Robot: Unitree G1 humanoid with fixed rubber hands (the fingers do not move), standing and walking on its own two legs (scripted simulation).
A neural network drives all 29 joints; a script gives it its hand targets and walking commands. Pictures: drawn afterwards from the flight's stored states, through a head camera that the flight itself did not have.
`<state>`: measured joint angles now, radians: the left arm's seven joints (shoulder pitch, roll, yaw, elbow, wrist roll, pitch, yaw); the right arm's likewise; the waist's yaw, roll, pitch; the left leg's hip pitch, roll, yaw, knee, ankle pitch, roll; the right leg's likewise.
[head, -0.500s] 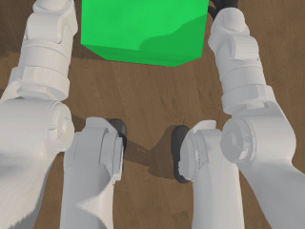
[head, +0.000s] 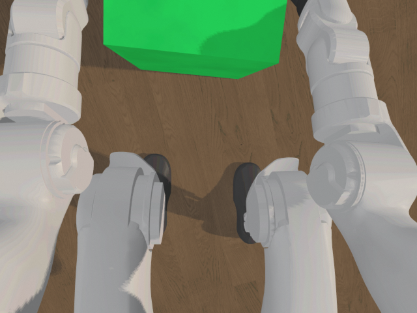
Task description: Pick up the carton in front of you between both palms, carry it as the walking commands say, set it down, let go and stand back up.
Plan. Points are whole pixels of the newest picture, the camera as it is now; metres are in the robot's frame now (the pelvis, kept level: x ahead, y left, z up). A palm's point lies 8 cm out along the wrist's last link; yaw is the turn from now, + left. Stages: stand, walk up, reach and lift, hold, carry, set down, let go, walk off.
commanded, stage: set down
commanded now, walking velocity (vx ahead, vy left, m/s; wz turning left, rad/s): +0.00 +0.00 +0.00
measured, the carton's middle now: (196, 1) +0.55 +0.05 -0.24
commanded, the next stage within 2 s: let go in 1.58 s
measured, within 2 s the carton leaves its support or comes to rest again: neither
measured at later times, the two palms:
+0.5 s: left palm out of the picture +0.55 +0.24 -0.19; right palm (328, 2) +0.56 -0.14 -0.18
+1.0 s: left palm out of the picture +0.57 +0.25 -0.02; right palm out of the picture +0.57 -0.13 -0.02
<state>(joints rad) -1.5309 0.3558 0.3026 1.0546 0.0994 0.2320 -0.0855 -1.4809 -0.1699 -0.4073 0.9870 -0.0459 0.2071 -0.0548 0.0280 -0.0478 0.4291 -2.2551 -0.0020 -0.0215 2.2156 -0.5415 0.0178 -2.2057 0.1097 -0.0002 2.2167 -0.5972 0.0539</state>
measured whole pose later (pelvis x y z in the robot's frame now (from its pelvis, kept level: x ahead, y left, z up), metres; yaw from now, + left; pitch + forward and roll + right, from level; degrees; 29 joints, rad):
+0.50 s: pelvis +0.01 +0.00 +0.00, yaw +0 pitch +32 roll -2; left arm -1.55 0.49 0.12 1.20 -0.15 0.07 0.02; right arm -1.48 -0.30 -0.18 1.08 0.17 0.08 -0.14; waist 0.02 -0.03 0.51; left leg -2.22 -0.01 -0.02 2.25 -0.58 0.01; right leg -2.17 0.10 0.00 2.26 -0.65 0.06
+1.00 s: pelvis +0.01 +0.00 +0.09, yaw +1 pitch +44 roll -3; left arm -1.42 0.44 0.21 1.10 -0.06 0.15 0.00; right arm -1.33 -0.22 -0.27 0.93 0.08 0.17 -0.16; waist 0.00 -0.01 0.10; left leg -2.15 -0.03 -0.04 1.90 -0.51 0.01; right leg -2.09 0.08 0.00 1.90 -0.57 0.04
